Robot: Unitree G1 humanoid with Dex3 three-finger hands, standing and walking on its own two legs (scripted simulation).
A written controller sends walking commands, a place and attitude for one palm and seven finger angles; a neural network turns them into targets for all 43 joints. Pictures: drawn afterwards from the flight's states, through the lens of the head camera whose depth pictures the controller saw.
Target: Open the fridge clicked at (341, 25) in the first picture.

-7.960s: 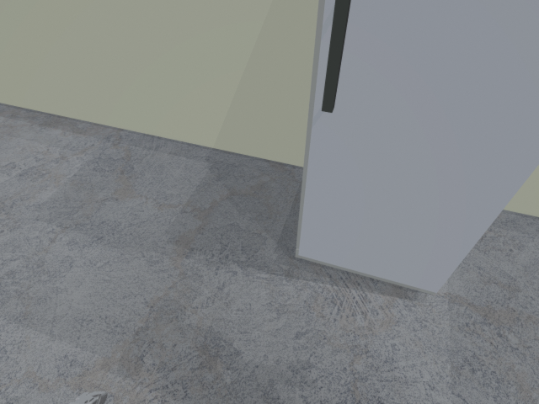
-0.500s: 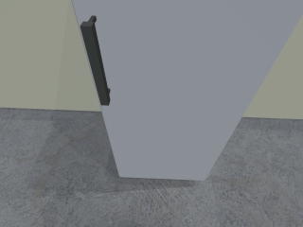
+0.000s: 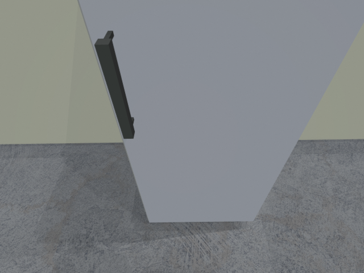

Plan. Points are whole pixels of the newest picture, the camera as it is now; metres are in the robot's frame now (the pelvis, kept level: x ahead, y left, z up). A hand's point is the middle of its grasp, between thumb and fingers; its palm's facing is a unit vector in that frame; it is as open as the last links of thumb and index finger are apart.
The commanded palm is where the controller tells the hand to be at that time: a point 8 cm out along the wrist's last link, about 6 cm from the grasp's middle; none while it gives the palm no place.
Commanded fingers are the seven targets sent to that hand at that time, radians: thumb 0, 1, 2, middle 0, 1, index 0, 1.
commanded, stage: come to a stop and stand still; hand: left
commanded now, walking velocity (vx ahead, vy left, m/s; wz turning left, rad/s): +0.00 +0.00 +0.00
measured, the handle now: (120, 90) +0.46 +0.17 +0.18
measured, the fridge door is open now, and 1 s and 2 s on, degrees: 0 0 0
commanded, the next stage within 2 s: look again from close up in 0.26 s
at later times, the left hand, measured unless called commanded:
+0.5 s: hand out of the picture +0.00 +0.17 -0.17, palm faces +0.03 -0.98 -0.20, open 7.4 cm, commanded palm none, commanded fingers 0.00 0.90 0.90 -0.20 -0.30 -0.20 -0.30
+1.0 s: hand out of the picture +0.02 +0.17 -0.17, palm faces +0.02 -0.98 -0.22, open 7.4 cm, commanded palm none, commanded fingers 0.00 0.90 0.90 -0.20 -0.30 -0.20 -0.30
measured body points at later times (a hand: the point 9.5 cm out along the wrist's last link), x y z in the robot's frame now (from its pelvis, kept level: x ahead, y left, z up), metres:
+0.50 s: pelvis +0.01 -0.01 +0.00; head +0.02 -0.01 +0.45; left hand +0.00 +0.22 -0.15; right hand +0.04 -0.24 -0.15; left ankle +0.01 +0.10 -0.74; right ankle -0.03 -0.12 -0.74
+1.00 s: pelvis +0.01 -0.02 +0.00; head +0.02 -0.02 +0.45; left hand +0.02 +0.22 -0.15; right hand +0.02 -0.25 -0.16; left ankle +0.01 +0.10 -0.74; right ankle -0.03 -0.12 -0.74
